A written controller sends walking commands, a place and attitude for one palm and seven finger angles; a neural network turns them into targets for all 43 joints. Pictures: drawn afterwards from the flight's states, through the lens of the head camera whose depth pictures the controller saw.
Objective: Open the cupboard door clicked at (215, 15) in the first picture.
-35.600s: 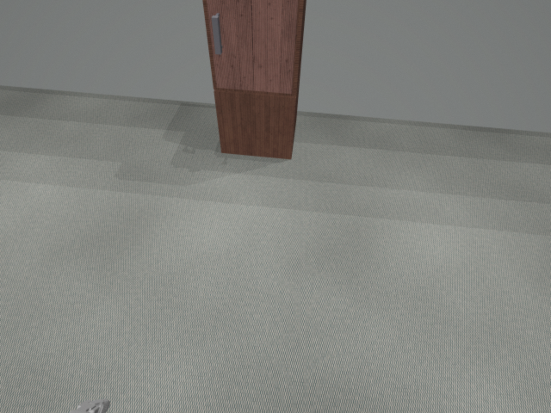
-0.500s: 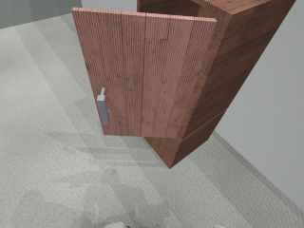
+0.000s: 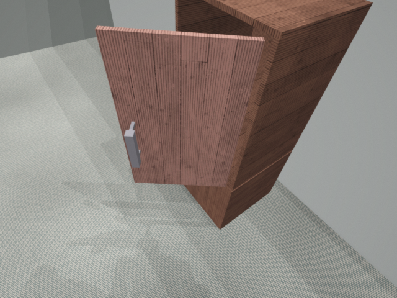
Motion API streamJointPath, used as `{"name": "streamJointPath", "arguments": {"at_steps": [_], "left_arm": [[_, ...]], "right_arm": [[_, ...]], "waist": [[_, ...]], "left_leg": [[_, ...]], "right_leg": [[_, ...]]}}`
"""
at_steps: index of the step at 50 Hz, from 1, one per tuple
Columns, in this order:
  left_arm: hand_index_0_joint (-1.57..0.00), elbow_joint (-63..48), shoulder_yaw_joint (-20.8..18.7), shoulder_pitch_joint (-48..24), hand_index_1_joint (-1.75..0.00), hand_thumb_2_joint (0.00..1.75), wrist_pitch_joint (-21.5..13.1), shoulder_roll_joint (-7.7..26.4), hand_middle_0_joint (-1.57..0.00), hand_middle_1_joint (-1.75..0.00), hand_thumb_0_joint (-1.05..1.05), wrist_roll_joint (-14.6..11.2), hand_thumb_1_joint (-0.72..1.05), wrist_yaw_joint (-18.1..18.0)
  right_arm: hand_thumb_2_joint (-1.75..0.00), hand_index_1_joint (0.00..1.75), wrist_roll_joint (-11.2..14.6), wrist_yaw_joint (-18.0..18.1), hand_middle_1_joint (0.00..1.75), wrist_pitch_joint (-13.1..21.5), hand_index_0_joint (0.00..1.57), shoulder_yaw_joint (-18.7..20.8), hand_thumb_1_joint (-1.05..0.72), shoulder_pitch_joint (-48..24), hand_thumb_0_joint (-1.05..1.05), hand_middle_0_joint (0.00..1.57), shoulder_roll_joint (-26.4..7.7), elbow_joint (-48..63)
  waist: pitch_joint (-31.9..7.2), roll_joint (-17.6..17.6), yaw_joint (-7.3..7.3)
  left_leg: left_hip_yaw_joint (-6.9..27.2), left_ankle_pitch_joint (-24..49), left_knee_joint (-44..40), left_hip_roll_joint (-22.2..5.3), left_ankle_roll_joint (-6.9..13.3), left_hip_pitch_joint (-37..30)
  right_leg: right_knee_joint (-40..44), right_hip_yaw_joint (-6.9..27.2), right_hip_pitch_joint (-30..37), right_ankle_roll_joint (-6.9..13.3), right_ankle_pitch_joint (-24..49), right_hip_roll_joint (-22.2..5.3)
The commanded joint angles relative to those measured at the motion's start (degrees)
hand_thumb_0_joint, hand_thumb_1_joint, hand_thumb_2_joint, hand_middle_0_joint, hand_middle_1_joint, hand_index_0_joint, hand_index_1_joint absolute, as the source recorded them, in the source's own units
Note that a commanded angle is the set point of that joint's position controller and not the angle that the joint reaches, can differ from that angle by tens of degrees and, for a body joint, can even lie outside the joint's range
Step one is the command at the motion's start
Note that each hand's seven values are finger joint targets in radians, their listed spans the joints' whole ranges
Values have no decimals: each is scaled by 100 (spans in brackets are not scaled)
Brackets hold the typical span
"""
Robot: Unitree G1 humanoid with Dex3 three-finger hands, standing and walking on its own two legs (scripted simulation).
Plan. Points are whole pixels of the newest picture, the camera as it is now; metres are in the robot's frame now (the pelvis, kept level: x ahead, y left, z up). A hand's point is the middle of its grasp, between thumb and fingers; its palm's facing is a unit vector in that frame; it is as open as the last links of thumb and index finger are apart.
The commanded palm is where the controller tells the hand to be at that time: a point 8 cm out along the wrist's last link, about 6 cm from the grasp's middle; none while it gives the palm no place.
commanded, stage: come to a stop and stand still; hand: left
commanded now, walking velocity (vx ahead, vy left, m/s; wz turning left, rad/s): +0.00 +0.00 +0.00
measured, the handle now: (134, 144) +0.54 +0.23 -0.09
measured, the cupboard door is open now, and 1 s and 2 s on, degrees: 52 52 52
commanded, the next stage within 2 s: look again from close up in 0.52 s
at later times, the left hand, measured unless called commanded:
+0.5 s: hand out of the picture +0.02 +0.21 -0.17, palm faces -0.01 -0.97 -0.23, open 7.4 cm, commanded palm none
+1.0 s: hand out of the picture +0.06 +0.19 -0.17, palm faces -0.02 -0.98 -0.21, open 7.4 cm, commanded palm none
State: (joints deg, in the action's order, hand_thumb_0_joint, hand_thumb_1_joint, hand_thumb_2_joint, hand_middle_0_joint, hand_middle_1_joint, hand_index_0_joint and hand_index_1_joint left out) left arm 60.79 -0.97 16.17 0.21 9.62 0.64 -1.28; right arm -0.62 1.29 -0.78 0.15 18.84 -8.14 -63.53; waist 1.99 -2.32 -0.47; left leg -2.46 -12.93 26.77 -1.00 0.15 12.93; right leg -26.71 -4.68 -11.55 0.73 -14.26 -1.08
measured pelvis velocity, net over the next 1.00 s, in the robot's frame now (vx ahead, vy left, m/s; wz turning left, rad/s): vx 0.02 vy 0.01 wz -0.02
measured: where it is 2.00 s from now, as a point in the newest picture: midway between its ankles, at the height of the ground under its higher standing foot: outside the picture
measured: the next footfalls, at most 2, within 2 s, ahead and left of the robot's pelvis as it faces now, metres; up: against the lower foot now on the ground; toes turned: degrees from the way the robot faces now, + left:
none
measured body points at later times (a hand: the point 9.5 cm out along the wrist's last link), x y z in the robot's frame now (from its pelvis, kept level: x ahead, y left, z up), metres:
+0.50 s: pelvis +0.01 +0.03 +0.00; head +0.02 +0.01 +0.45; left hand +0.02 +0.26 -0.15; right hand +0.01 -0.20 -0.16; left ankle +0.02 +0.12 -0.74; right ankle +0.00 -0.11 -0.74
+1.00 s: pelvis +0.02 +0.01 +0.00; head +0.04 +0.01 +0.45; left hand +0.06 +0.24 -0.16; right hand +0.06 -0.23 -0.15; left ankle +0.02 +0.12 -0.74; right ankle +0.00 -0.11 -0.74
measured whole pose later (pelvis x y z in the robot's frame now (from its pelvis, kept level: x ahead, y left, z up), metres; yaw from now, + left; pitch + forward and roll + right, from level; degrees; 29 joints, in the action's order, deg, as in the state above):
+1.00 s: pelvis +0.02 +0.01 +0.00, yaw -1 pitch -1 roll +0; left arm 62.5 0.6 13.2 -1.1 11.2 1.0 -1.4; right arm -0.6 1.0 1.3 -0.8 11.5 -10.3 -64.1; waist 2.3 -0.9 -0.2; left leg -3.8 -14.3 24.7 -0.3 0.7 9.7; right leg -25.5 -3.3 -9.3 0.0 -15.6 -1.6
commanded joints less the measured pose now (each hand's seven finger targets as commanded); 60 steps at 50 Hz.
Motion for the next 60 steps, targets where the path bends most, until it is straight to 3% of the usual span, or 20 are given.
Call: {"name": "streamJointPath", "arguments": {"at_steps": [1,2,3,4,5,8,11,14,15,19,22,30,32,35,52,60], "left_arm": [[-20,-45,-56,374,-30,90,-69,395,-20,-30,0,-6,90,-45],[-20,220,42,949,-30,90,-203,523,-20,-30,0,33,90,-287],[-20,-141,-8,419,-30,90,-253,932,-20,-30,0,25,90,-211],[-20,-271,-54,135,-30,90,-250,930,-20,-30,0,38,90,-169],[-20,-363,-51,26,-30,90,-256,822,-20,-30,0,67,90,-150],[-20,-270,14,277,-30,90,-176,439,-20,-30,0,47,90,-119],[-20,-216,37,438,-30,90,-143,347,-20,-30,0,60,90,-94],[-20,-188,37,460,-30,90,-130,357,-20,-30,0,53,90,-88],[-20,-189,35,471,-30,90,-143,368,-20,-30,0,63,90,-85],[-20,-152,36,398,-30,90,-175,467,-20,-30,0,39,90,-86],[-20,-134,25,344,-30,90,-189,568,-20,-30,0,31,90,-90],[-20,-69,17,192,-30,90,-186,704,-20,-30,0,31,90,-86],[-20,-64,13,158,-30,90,-188,736,-20,-30,0,25,90,-82],[-20,-46,11,136,-30,90,-194,759,-20,-30,0,37,90,-79],[-20,-28,-9,-17,-30,90,-216,916,-20,-30,0,24,90,-68],[-20,0,1,-31,-30,90,-200,919,-20,-30,0,26,90,-53]], "right_arm": [[-90,30,-3,52,30,159,20,57,-90,62,0,20,-481,225],[-90,30,32,-13,30,247,20,66,-90,-720,0,20,-688,611],[-90,30,-6,-58,30,120,20,58,-90,-125,0,20,-392,704],[-90,30,-47,-88,30,100,20,65,-90,208,0,20,-435,642],[-90,30,-83,-109,30,135,20,73,-90,401,0,20,-379,654],[-90,30,-58,-62,30,213,20,65,-90,272,0,20,-588,778],[-90,30,-45,-41,30,242,20,72,-90,66,0,20,-693,813],[-90,30,-37,-35,30,248,20,81,-90,50,0,20,-741,751],[-90,30,-41,-31,30,263,20,74,-90,21,0,20,-712,717],[-90,30,-26,-28,30,291,20,54,-90,25,0,20,-743,588],[-90,30,-20,-22,30,321,20,40,-90,-21,0,20,-771,486],[-90,30,-11,1,30,326,20,32,-90,-242,0,20,-826,318],[-90,30,-10,3,30,331,20,28,-90,-313,0,20,-854,297],[-90,30,-5,9,30,317,20,26,-90,-380,0,20,-826,248],[-90,30,-14,23,30,301,20,53,-90,-586,0,20,-943,134],[-90,30,-5,22,30,277,20,40,-90,-622,0,20,-914,79]], "waist": [[14,351,-91],[443,840,-328],[65,761,205],[-38,569,313],[-94,641,340],[168,702,141],[361,463,-6],[377,318,-1],[357,423,-15],[193,144,21],[44,210,23],[-17,238,24],[-66,339,16],[5,186,12],[-195,191,4],[16,179,-2]], "left_leg": [[526,405,-750,-520,131,230],[173,180,512,-401,-89,302],[207,-665,555,-189,-70,217],[218,-654,530,-212,-15,67],[261,-297,361,-233,12,-41],[861,-752,-541,-533,260,724],[1019,-1067,-947,-575,337,1035],[999,-1224,-1092,-553,329,883],[944,-973,-1088,-536,338,774],[745,-351,-904,-478,304,391],[610,260,-763,-465,285,122],[470,828,-645,-482,249,-181],[461,909,-636,-478,234,-195],[423,899,-622,-484,217,-202],[383,1212,-566,-521,157,-449],[389,936,-677,-529,145,-402]], "right_leg": [[597,554,190,90,271,-559],[759,1002,-252,159,1503,-901],[1055,1357,-576,433,-715,-1216],[941,1195,-916,500,-1621,-1077],[656,865,-940,440,-1175,-887],[51,438,-450,210,-860,-329],[-98,349,-125,147,-462,-272],[-37,375,-176,117,-407,-315],[1,371,-145,119,-229,-349],[176,512,-151,99,-31,-447],[215,528,-66,78,249,-500],[311,591,6,72,639,-537],[328,628,60,79,722,-559],[405,629,77,85,826,-570],[492,643,277,110,1356,-631],[640,654,188,102,1036,-591]]}}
